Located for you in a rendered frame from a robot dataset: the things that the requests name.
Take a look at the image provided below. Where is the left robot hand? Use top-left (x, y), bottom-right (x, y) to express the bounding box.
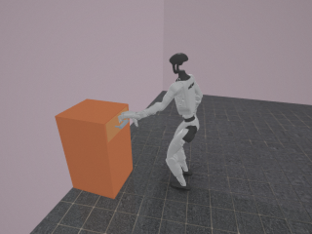
top-left (118, 110), bottom-right (138, 127)

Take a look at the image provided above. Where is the cabinet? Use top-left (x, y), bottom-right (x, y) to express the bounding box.
top-left (55, 98), bottom-right (133, 199)

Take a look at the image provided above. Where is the drawer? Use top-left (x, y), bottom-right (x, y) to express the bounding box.
top-left (105, 107), bottom-right (128, 142)

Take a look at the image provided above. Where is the robot right upper arm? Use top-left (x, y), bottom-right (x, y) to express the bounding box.
top-left (188, 74), bottom-right (203, 101)

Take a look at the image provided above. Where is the right robot thigh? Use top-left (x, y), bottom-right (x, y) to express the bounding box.
top-left (174, 120), bottom-right (184, 151)

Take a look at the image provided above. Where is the right robot forearm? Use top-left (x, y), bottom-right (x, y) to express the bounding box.
top-left (193, 99), bottom-right (202, 115)

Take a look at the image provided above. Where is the robot left upper arm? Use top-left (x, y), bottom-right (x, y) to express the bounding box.
top-left (157, 82), bottom-right (184, 112)

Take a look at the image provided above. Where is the left robot forearm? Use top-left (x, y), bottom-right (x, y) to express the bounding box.
top-left (134, 102), bottom-right (162, 120)

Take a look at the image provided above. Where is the left robot shin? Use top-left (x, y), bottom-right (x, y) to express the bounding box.
top-left (166, 157), bottom-right (186, 186)

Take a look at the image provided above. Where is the handle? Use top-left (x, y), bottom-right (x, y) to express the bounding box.
top-left (115, 119), bottom-right (129, 130)

